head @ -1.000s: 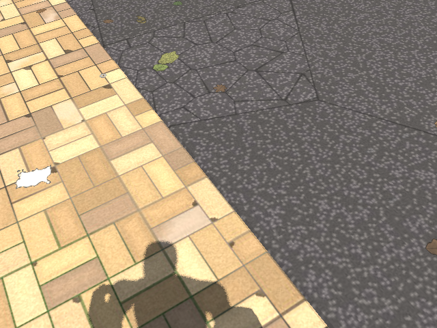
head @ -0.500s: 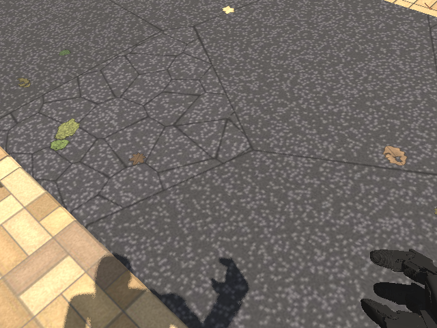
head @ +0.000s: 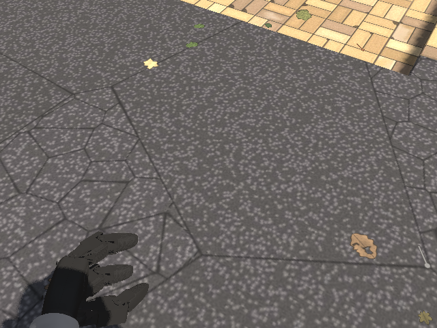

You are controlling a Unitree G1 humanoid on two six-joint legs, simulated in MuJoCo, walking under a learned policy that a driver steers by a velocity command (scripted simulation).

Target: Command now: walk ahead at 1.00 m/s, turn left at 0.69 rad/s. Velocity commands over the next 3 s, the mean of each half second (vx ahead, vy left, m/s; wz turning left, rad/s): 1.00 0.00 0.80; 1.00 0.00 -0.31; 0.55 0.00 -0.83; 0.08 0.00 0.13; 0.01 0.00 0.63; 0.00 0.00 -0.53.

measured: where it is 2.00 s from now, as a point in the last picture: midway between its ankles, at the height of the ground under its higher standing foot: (94, 150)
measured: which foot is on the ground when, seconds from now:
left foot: down 0.00-0.08, up 0.10-0.48, down 0.50-1.00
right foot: up 0.00-0.04, down 0.06-0.52, up 0.54-0.96, down 0.98-1.00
